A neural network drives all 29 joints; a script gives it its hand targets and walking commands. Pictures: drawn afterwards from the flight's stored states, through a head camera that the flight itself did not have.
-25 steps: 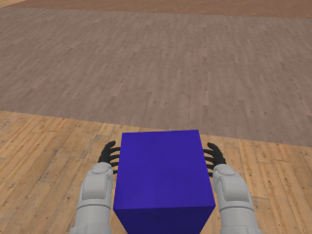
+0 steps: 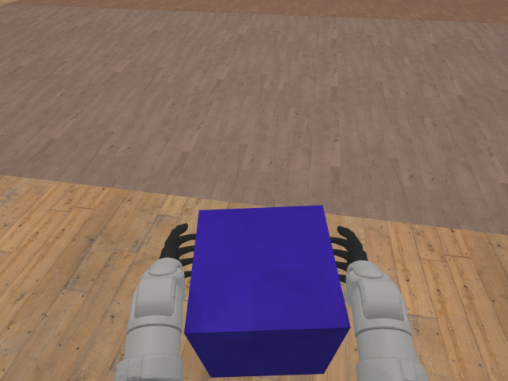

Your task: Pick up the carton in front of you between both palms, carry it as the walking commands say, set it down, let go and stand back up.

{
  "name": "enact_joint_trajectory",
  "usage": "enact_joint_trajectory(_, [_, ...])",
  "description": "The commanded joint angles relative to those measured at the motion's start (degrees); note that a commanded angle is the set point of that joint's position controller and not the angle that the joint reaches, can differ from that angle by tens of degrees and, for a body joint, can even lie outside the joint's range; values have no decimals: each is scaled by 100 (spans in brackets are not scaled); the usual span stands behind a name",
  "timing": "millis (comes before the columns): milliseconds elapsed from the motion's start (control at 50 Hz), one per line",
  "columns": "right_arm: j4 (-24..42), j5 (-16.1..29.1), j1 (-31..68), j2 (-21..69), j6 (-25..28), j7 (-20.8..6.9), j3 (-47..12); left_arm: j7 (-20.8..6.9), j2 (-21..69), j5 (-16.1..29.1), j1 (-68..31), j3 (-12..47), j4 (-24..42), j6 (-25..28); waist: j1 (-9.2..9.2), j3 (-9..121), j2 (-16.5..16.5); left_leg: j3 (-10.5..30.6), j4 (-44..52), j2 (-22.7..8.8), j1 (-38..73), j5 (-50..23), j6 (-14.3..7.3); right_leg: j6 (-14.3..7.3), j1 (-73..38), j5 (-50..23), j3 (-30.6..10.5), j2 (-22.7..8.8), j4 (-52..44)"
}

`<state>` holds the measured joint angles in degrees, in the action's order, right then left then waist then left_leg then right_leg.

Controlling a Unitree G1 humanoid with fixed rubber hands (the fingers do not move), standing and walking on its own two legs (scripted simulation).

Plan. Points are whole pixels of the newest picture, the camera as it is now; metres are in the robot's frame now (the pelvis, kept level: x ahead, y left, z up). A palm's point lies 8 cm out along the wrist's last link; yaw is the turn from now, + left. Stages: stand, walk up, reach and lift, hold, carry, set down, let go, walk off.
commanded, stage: hold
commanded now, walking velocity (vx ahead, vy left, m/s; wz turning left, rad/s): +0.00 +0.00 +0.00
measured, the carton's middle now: (264, 295) +0.28 +0.00 -0.03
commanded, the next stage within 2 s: carry in 0.46 s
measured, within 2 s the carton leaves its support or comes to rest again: neither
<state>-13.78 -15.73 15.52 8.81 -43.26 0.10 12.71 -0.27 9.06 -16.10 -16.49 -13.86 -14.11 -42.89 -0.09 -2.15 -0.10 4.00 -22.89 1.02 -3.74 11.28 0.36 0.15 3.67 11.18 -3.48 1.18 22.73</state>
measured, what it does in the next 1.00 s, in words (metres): walks ahead: right foot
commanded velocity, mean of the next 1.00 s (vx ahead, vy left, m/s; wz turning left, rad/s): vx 0.29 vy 0.00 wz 0.00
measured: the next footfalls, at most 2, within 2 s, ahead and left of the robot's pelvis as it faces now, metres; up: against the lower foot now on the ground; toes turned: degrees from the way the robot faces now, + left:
right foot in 0.92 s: +0.21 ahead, -0.10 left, +0.00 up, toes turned -11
left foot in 1.30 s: +0.51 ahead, +0.13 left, +0.00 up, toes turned +12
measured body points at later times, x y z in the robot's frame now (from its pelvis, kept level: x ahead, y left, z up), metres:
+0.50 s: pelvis +0.01 +0.00 +0.00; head -0.04 +0.00 +0.45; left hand +0.30 +0.15 +0.04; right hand +0.30 -0.15 +0.04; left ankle +0.02 +0.13 -0.74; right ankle +0.02 -0.12 -0.74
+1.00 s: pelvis +0.16 +0.00 -0.01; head +0.15 +0.00 +0.44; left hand +0.44 +0.14 +0.07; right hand +0.43 -0.16 +0.07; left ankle +0.05 +0.11 -0.70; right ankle +0.17 -0.09 -0.74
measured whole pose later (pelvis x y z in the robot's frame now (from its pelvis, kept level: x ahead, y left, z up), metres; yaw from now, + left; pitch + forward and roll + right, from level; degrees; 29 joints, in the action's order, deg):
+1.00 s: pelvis +0.16 +0.00 -0.01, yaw +1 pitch +5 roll -1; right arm 20.0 -5.3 6.0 7.3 -68.6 6.0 7.3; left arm 4.5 7.6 -6.6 -8.8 -4.1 16.0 -66.7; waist 0.8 8.7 -1.5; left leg -3.1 -48.9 -3.7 -18.1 27.7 -0.4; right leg -3.6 18.7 12.8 12.7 -0.7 26.9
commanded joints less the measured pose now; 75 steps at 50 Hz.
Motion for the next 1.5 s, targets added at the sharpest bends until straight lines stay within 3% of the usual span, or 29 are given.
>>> enact_joint_trajectory(0, [499, 1593, 3108, 5306, 236, -1359, -3247, -1362, 5336, 1537, -2798, 3258, 273, 174, -1, 1524, 10, 38, 378, 366, 237, -707, -43, -11, -348, -740, -78, 349, -368])
enact_joint_trajectory(420, [890, 1663, 2686, 5155, 208, -1273, -3410, -1278, 5207, 1627, -2393, 3438, 666, 142, -1, 1468, -8, 89, 377, 391, 322, -1009, -20, -20, -374, -977, -119, 385, -378])
enact_joint_trajectory(440, [870, 1705, 2954, 5220, 171, -1285, -3483, -1295, 5221, 1698, -2721, 3546, 660, 97, 16, 1609, 83, -35, -1, -638, -376, -48, -89, -108, 314, 24, 1, -643, -36])
enact_joint_trajectory(480, [1093, 1870, 3015, 5220, 144, -1292, -3628, -1296, 5254, 1820, -2717, 3676, 797, 60, -16, 1465, 137, 89, 207, -460, -951, 2466, -87, -183, 813, 2687, -326, -605, -485])
enact_joint_trajectory(500, [1228, 1969, 3130, 5240, 110, -1280, -3758, -1275, 5294, 1897, -2839, 3806, 989, 30, -11, 1323, 239, 37, 49, -408, -1264, 2892, -72, -241, 943, 3225, -489, -660, -563])
enact_joint_trajectory(560, [1645, 2235, 3196, 5194, -83, -1209, -4158, -1157, 5240, 2126, -2665, 4152, 1383, -166, -62, 1797, 649, -628, -975, -139, -1407, 1140, 25, -544, 600, 2325, -1041, -1142, -815])
enact_joint_trajectory(620, [2104, 2581, 3183, 5052, -513, -1161, -4488, -993, 5005, 2316, -2589, 4443, 1957, -608, -16, 1995, 669, -866, -236, -34, -825, 1286, -29, -600, 1036, 2487, -772, -1094, -630])
enact_joint_trajectory(640, [2193, 2662, 3142, 4960, -688, -1134, -4536, -954, 4933, 2399, -2591, 4537, 2114, -786, -7, 1922, 398, -561, 73, -250, -475, 1506, -82, -446, 1449, 2517, -379, -862, -240])
enact_joint_trajectory(680, [2231, 2734, 2789, 4723, -1044, -1049, -4531, -915, 4774, 2584, -2655, 4672, 2349, -1169, 125, 1628, -1288, 1801, 1232, -1720, 441, 2475, -687, -26, 3115, 1757, 796, -152, 1946])
enact_joint_trajectory(700, [2318, 2727, 2646, 4638, -1199, -986, -4525, -927, 4757, 2738, -2712, 4778, 2448, -1347, 145, 1325, -1459, 2476, 1333, -2197, 781, 1732, -1055, -28, 3893, 1833, 859, -241, 2107])
enact_joint_trajectory(720, [2575, 2757, 2652, 4581, -1350, -926, -4549, -946, 4830, 2922, -2709, 4899, 2512, -1484, 154, 1325, -1124, 2381, 1209, -2224, 879, 887, -1208, -68, 3995, 1835, 730, -396, 2149])
enact_joint_trajectory(780, [3285, 3074, 2723, 4655, -1734, -840, -4738, -963, 5028, 3327, -2516, 5104, 2859, -1800, 164, 1933, -794, 1062, 931, -1787, 1000, -247, -924, -37, 3300, 1208, 1019, -216, 1446])
enact_joint_trajectory(840, [3703, 3237, 2356, 4810, -2063, -855, -4831, -910, 5074, 3360, -2100, 5046, 3223, -2101, 155, 2107, -973, 228, 716, -1453, 488, -262, -723, 29, 2181, 600, 1447, -23, 499])
enact_joint_trajectory(880, [3796, 3259, 2015, 4875, -2246, -903, -4821, -869, 5004, 3224, -1739, 4946, 3404, -2266, 84, 2271, -561, -417, -12, -1157, -635, 36, -499, 16, 254, -112, 1653, 4, -337])
enact_joint_trajectory(900, [3807, 3250, 1889, 4833, -2319, -930, -4811, -850, 4958, 3148, -1557, 4911, 3479, -2345, 10, 2495, -227, -684, -761, -1017, -1590, 49, -325, -145, -1056, 103, 1091, -501, -319])
enact_joint_trajectory(920, [3919, 3285, 1893, 4753, -2431, -958, -4792, -836, 4951, 3068, -1350, 4825, 3462, -2420, -122, 2750, 937, -1187, -2238, -631, -2870, 1050, -48, -631, -1990, 1441, -883, -1863, -854])
enact_joint_trajectory(940, [4106, 3416, 2309, 4638, -2551, -981, -4845, -815, 4889, 3021, -1469, 4753, 3431, -2449, -155, 2362, 1590, -1121, -3107, -185, -4185, 1876, -65, -1306, -2262, 1418, -2491, -2724, -1149])
enact_joint_trajectory(960, [4134, 3555, 2544, 4604, -2616, -1010, -4900, -786, 4878, 3044, -1690, 4714, 3591, -2491, -144, 2128, 1091, -645, -3690, -559, -4392, 1993, -171, -1523, -1901, 1071, -2549, -2869, -1066])
enact_joint_trajectory(1000, [4017, 3699, 2688, 4686, -2669, -1042, -4876, -742, 4901, 3161, -2075, 4688, 3794, -2591, -133, 2025, 304, -523, -3818, -877, -4345, 1558, -197, -1280, -1350, 829, -1698, -2530, -1202])
enact_joint_trajectory(1020, [3965, 3714, 2731, 4743, -2687, -1034, -4840, -737, 4941, 3248, -2253, 4733, 3844, -2636, -129, 1972, 265, -556, -3432, -953, -4197, 1244, -152, -1096, -1145, 874, -1231, -2374, -1377])
enact_joint_trajectory(1100, [3774, 3520, 2542, 4821, -2738, -913, -4690, -810, 4947, 3481, -2318, 4839, 3761, -2765, -99, 1911, 556, -1069, -2023, -678, -3513, 281, 39, -820, -882, -343, 150, -1760, -1372])
enact_joint_trajectory(1220, [3655, 3263, 2355, 4839, -2766, -845, -4568, -901, 4915, 3439, -2145, 4820, 3554, -2804, -117, 1647, 942, -1632, -632, -378, -2261, -766, -112, -530, -490, -1460, 981, -1518, -888])
enact_joint_trajectory(1260, [3599, 3225, 2253, 4870, -2750, -865, -4540, -920, 4923, 3398, -2121, 4837, 3578, -2802, -13, 1941, 690, -2068, -324, -54, -865, -546, -193, -319, -81, -2268, 1512, -1252, 301])
enact_joint_trajectory(1280, [3546, 3198, 2157, 4875, -2738, -882, -4513, -928, 4882, 3380, -2079, 4833, 3580, -2802, 73, 2308, 460, -1926, -370, -152, 333, -217, -226, -170, 510, -2096, 1671, -1058, 1278])
enact_joint_trajectory(1300, [3498, 3142, 2048, 4843, -2715, -897, -4469, -943, 4847, 3376, -2150, 4847, 3640, -2817, 178, 2687, -521, 85, 276, -1435, 1330, 1143, -592, 76, 1651, -756, 1622, -743, 2798])
enact_joint_trajectory(1320, [3350, 3108, 2031, 4879, -2659, -911, -4466, -956, 4927, 3397, -2207, 4908, 3685, -2833, 146, 2826, -1725, 2382, 916, -2686, 2295, 1165, -1302, 198, 3315, 1480, 1290, -81, 4275])
enact_joint_trajectory(1340, [3391, 3130, 1943, 5014, -2610, -918, -4499, -979, 4988, 3386, -2165, 4921, 3612, -2798, 153, 2757, -1441, 2436, 975, -2741, 2143, 407, -1425, 48, 3749, 1637, 633, -340, 5000])
enact_joint_trajectory(1400, [3727, 3252, 2314, 5465, -2411, -931, -4691, -1008, 5338, 3430, -2277, 5051, 3703, -2588, 125, 2633, -278, 931, 855, -2282, 1329, -1055, -1007, -181, 3683, 812, 362, -908, 4539])
enact_joint_trajectory(1480, [4101, 3484, 2361, 5517, -2281, -995, -4945, -912, 5555, 3303, -1909, 5103, 3778, -2335, 124, 2564, -534, -118, 1070, -1939, 1068, -1153, -862, -95, 3308, 469, 740, -729, 3175])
